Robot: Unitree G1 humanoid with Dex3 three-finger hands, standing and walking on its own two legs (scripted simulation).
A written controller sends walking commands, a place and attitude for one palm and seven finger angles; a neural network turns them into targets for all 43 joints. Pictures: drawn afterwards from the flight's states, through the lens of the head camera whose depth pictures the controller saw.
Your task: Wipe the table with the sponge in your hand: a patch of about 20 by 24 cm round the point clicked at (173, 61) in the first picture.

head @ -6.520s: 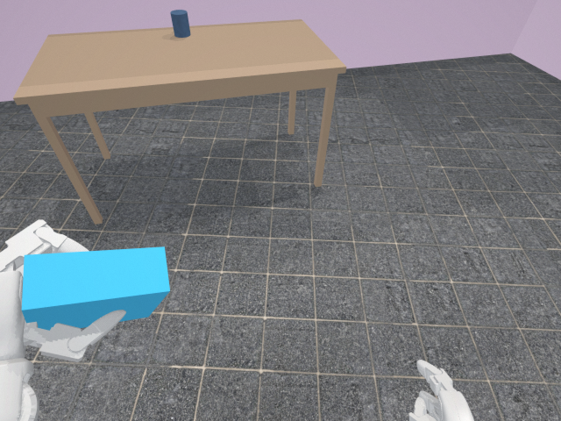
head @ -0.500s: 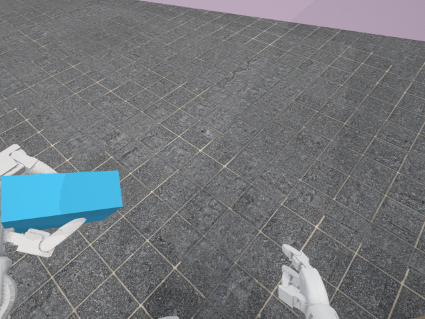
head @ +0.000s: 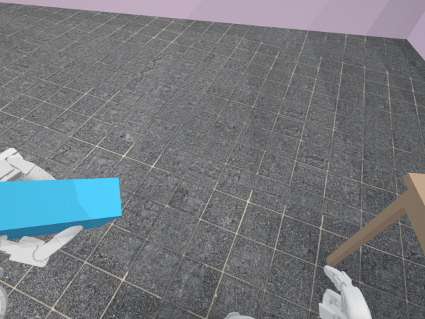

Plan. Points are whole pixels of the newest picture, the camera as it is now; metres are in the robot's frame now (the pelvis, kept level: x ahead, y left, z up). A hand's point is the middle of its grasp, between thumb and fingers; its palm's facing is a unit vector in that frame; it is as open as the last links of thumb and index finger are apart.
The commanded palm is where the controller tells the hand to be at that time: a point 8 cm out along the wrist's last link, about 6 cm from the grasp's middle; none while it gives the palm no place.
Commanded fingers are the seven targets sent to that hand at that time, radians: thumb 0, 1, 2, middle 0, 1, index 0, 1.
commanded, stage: turn to face it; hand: left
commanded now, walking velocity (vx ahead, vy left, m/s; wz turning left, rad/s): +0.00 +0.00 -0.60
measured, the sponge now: (76, 207) +0.23 +0.21 +0.16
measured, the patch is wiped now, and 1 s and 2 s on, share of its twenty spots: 0.00 0.00 0.00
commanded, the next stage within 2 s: none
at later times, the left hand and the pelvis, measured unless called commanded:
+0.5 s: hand (160, 228) +0.20 +0.09 +0.18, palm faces +0.04 -0.84 -0.54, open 9.2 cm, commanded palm +0.16 +0.16 +0.19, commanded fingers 0.00 0.10 1.30 -1.20 -1.60 -1.20 -1.60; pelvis -0.08 -0.05 +0.00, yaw -20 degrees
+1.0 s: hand (263, 299) +0.13 -0.03 +0.17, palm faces -0.16 -0.85 -0.50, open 9.2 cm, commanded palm +0.10 +0.06 +0.19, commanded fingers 0.00 0.10 1.30 -1.20 -1.60 -1.20 -1.60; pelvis -0.19 -0.08 -0.01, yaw -36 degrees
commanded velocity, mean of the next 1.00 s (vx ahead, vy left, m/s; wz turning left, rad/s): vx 0.00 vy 0.00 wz -0.60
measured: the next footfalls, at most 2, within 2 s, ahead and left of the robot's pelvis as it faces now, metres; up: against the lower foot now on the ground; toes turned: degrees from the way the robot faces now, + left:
right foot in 0.24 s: +0.01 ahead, -0.15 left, +0.00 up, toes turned -17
left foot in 0.64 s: -0.02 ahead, +0.07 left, +0.00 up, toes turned -19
